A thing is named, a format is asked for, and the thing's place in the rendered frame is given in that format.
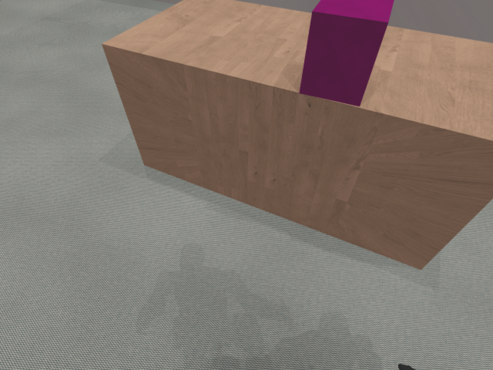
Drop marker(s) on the carton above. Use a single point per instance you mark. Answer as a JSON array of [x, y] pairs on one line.
[[342, 46]]

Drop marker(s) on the pedestal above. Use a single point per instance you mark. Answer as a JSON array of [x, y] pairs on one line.
[[211, 90]]

